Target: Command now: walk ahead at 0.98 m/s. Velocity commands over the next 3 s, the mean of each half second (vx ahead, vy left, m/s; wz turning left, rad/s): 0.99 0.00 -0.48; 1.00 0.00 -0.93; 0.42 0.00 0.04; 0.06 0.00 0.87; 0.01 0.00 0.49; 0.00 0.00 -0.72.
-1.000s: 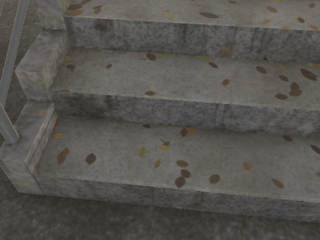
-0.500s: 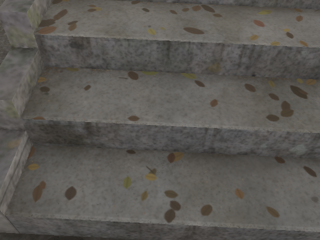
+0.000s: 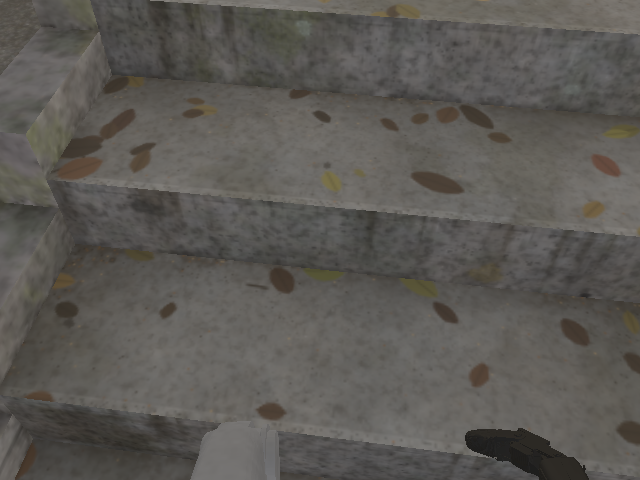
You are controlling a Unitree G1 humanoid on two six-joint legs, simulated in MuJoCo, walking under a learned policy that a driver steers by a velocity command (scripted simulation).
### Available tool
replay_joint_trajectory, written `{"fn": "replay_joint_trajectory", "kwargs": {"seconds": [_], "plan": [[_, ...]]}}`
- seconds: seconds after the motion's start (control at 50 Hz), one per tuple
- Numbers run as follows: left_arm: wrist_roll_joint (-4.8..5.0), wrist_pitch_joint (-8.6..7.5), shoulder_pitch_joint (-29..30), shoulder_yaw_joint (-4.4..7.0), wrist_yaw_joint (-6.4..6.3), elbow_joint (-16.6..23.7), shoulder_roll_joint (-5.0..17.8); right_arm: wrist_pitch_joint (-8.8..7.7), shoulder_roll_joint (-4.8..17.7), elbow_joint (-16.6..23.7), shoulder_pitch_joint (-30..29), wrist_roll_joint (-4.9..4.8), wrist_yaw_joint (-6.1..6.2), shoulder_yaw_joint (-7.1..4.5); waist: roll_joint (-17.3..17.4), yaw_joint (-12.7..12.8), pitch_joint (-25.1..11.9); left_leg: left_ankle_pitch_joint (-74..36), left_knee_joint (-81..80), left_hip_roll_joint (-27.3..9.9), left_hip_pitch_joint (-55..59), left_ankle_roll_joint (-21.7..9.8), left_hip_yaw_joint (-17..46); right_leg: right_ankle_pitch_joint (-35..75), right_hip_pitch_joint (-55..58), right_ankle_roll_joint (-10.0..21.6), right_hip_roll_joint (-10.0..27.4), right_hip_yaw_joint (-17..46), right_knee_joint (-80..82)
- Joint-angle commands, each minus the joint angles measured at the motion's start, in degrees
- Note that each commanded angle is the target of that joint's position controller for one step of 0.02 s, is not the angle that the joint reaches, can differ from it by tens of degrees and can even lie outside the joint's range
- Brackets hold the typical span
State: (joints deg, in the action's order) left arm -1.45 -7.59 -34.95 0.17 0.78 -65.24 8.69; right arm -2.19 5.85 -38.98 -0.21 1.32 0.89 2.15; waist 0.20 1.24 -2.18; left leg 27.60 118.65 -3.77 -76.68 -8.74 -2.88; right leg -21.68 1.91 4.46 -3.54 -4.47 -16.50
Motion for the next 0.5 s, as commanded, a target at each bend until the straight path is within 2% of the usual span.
{"fn": "replay_joint_trajectory", "kwargs": {"seconds": [0.02, 0.04, 0.06, 0.08, 0.1, 0.12, 0.14, 0.16, 0.18, 0.2, 0.22, 0.24, 0.26, 0.28, 0.3, 0.32, 0.34, 0.36, 0.38, 0.4, 0.42, 0.44, 0.46, 0.48, 0.5], "plan": [[2.03, 0.95, 0.79, -1.04, -2.05, 1.45, 5.73, -1.44, 0.26, 13.07, -16.4, 0.16, -1.41, 3.49, 3.83, -2.2, 13.24, -0.09, -24.69, -2.21, 10.61, -0.88, -6.88, 31.71, -18.13, 4.15, 13.63, 3.58, 22.99], [3.57, 1.5, 2.48, -1.6, -2.69, 2.1, 5.49, -1.05, -0.26, 12.79, -13.29, -0.1, -1.77, 3.91, 2.46, -2.74, 8.48, -2.93, -35.55, 0.39, 31.54, -0.79, -10.74, 50.58, -23.57, 4.9, 11.65, -0.23, 23.57], [6.28, 0.46, 2.34, -1.98, -3.01, 4.26, 6.86, -0.73, 2.7, 8.46, -3.73, -1.68, -1.69, 2.68, 1.68, -6.91, -4.67, -9.86, -37.99, 7.75, 56.89, 0.57, -14.3, 93.3, -25.64, 6.93, 11.04, -0.48, 11.21], [5.88, -0.89, 3.19, 0.5, -2.73, 5.61, 17.46, -0.64, 4.54, 5.98, 9.26, -2.76, -0.63, 1.19, -7.46, -13.54, -13.57, -9.04, -42.31, 8.09, 67.89, 0.29, -9.34, 114.41, -19.27, 8.48, 16.12, 1.84, -2.73], [5.62, -1.13, 6.81, 3.36, -1.88, 6.53, 23.17, -0.65, 8.24, 4.59, 16.31, -1.99, -0.17, -0.55, -13.99, -17.47, -18.18, -4.71, -53.8, 8.37, 65.69, -0.01, -4.74, 120.74, -6.97, 8.11, 18.43, 4.77, -17.54], [3.78, -1.65, 7.91, 4.42, -1.23, 7.05, 21.3, -0.91, 13.5, 1.67, 20.94, 0.72, -0.35, -3.1, -12.65, -17.09, -21.24, -0.13, -61.01, 7.21, 67.58, -1.26, 3.12, 113.14, -3.47, 6.54, 16.13, 6.4, -34.03], [3.73, -2.67, 10.13, 3.29, 0.7, 11.47, 8.94, -1.54, 20.59, -4.62, 28.65, 3.05, 0.19, -5.85, 10.16, -13.65, -19.87, 0.37, -82.19, -11.14, 79.45, -5.83, 38.18, 49.41, -28.0, 3.49, 2.67, 9.93, -61.61], [0.98, -4.0, 10.73, 3.53, 1.13, 15.14, 7.81, -1.46, 22.42, -6.55, 28.65, 2.3, -0.32, -7.47, 14.87, -11.44, -26.24, -10.45, -100.11, -17.17, 83.16, -4.65, 60.99, 22.34, -34.69, 3.88, -3.81, 18.31, -87.33], [0.57, -3.86, 12.44, 3.4, 1.86, 18.34, 4.75, -1.78, 17.11, -8.59, 20.48, -0.08, -0.95, -7.02, 6.49, -5.78, -21.33, 0.9, -98.86, -17.63, 78.85, -5.03, 55.86, 26.7, -43.35, 4.48, -0.37, 17.21, -97.47], [-0.66, -3.24, 17.9, 2.47, 1.8, 20.57, 1.33, -2.57, 10.54, -12.07, 17.56, -1.13, -1.19, -5.8, -2.41, -3.78, -10.35, 4.74, -96.53, -16.86, 69.59, -4.12, 46.27, 28.6, -47.63, 4.99, 2.64, 13.36, -99.65], [-1.16, -2.53, 22.99, 1.74, 1.62, 23.13, -1.83, -3.09, 4.4, -15.19, 16.63, 0.21, -1.25, -4.47, -5.96, -2.35, -3.28, 3.45, -94.53, -16.44, 62.88, -3.32, 36.22, 27.89, -53.74, 6.59, 3.34, 13.3, -104.54], [-1.25, -0.94, 26.36, 0.69, 1.27, 25.71, -4.6, -4.1, 1.51, -19.12, 18.58, 1.35, -1.33, -3.64, -4.91, -0.88, 0.97, -0.38, -94.55, -14.72, 59.39, -2.57, 28.11, 23.7, -59.44, 8.08, 3.52, 13.3, -111.67], [-0.46, 0.47, 25.12, -0.84, 0.82, 25.64, -8.07, -5.05, -0.57, -21.28, 21.56, 1.66, -1.64, -3.23, -4.93, 0.68, 3.67, -10.33, -94.7, -12.49, 58.11, 0.62, 18.12, 20.64, -63.86, 9.19, 4.17, 14.26, -114.2], [0.76, 2.55, 25.82, -1.03, 0.53, 26.97, -8.8, -5.65, 0.57, -23.14, 22.65, 1.14, -2.08, -3.61, -1.42, 1.83, 4.37, -14.48, -97.32, -12.29, 60.91, 1.82, 12.51, 13.45, -70.24, 9.3, 2.41, 13.37, -117.54], [1.79, 3.93, 30.04, -1.6, 0.03, 29.82, -8.75, -6.38, 0.9, -22.76, 21.77, 1.41, -2.59, -3.28, 0.36, 1.96, 8.07, -17.91, -102.08, -12.95, 58.59, 3.5, 6.42, 7.76, -74.25, 9.0, 2.11, 11.89, -118.42], [2.18, 4.7, 32.38, -1.51, -0.76, 31.56, -8.12, -6.98, -0.51, -22.97, 19.53, 1.14, -3.05, -2.4, -1.72, 3.99, 10.8, -21.19, -104.02, -10.5, 54.63, 7.44, -1.28, 5.75, -73.71, 8.91, 2.42, 11.72, -110.86], [2.82, 5.5, 35.38, -1.82, -1.95, 33.64, -8.45, -7.24, 1.36, -23.19, 20.0, 1.96, -3.1, -2.24, 0.87, 3.73, 12.19, -25.62, -107.09, -9.74, 52.39, 8.18, -4.44, 3.5, -74.9, 8.47, 0.29, 8.07, -113.94], [2.66, 6.17, 37.84, -2.1, -2.58, 35.7, -8.43, -7.94, 2.83, -23.69, 22.43, 1.31, -3.19, -2.08, 0.92, 4.79, 12.92, -27.16, -108.85, -9.62, 53.23, 7.56, -5.57, 2.22, -78.87, 8.49, 0.37, 7.12, -116.88], [2.8, 6.31, 39.29, -2.18, -3.31, 36.69, -7.17, -7.97, 4.84, -23.63, 23.09, 0.24, -3.11, -1.85, -1.1, 6.1, 13.37, -28.34, -109.3, -7.21, 54.4, 9.67, -9.56, 1.81, -79.59, 8.37, 0.37, 5.91, -109.77], [2.72, 6.55, 41.84, -3.25, -3.45, 38.83, -6.98, -7.41, 6.09, -23.78, 24.77, -0.63, -2.91, -1.73, -2.23, 6.88, 12.78, -30.76, -111.66, -4.37, 51.47, 10.55, -13.46, 2.48, -74.53, 8.23, 0.46, 1.97, -97.95], [3.48, 7.35, 40.12, -3.16, -3.36, 38.29, -3.54, -6.79, 7.24, -22.96, 24.61, -2.18, -2.07, -1.72, -1.22, 7.56, 10.41, -44.68, -116.02, -2.95, 44.78, 9.08, -17.71, 6.23, -59.28, 7.53, -0.89, -3.72, -83.06], [3.06, 7.61, 39.33, -2.99, -2.87, 37.98, -1.04, -6.49, 11.09, -21.59, 26.32, -3.44, -0.69, -2.21, -0.51, 9.01, 4.07, -59.99, -116.24, -2.41, 43.63, 7.43, -19.26, 7.8, -42.48, 6.43, -1.17, -10.28, -72.9], [2.52, 7.99, 37.1, -0.98, -1.68, 35.42, 4.32, -6.86, 16.53, -17.19, 27.02, -5.0, 1.25, -3.59, 0.27, 8.35, -3.86, -93.53, -109.77, -3.3, 49.91, 5.33, -17.61, 6.14, -31.84, 5.96, -4.98, -15.79, -69.7], [2.72, 8.95, 29.96, -0.19, -1.83, 33.86, 5.59, -7.3, 24.5, -14.92, 26.24, -5.17, 2.27, -5.75, 6.76, 11.84, -11.17, -113.62, -101.06, -7.05, 59.88, 2.96, -16.26, 4.41, -26.25, 5.63, -5.19, -14.86, -65.11], [3.82, 9.48, 17.25, 2.07, -2.18, 30.31, 9.42, -7.03, 28.91, -11.04, 20.51, -6.07, 2.88, -7.62, 9.25, 18.35, -22.18, -129.97, -84.57, -7.56, 65.94, 1.93, -15.3, 4.75, -15.86, 5.53, -7.66, -11.5, -63.85]]}}
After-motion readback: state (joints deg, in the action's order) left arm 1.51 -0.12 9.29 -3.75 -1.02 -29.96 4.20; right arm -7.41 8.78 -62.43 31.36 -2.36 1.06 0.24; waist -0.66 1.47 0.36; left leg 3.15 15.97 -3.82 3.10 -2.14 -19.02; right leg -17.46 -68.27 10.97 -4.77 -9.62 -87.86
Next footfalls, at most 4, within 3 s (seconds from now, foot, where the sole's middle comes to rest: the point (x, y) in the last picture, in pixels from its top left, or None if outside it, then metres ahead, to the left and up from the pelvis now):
0.12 left None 0.30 0.10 -0.60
0.54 right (383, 351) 0.60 -0.06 -0.43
0.90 left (362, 127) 0.99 -0.03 -0.26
1.28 right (615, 19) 1.10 -0.48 -0.08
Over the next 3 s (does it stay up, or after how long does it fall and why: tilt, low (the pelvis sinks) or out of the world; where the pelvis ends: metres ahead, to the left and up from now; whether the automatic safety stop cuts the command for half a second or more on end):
stays up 1.12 -0.37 0.66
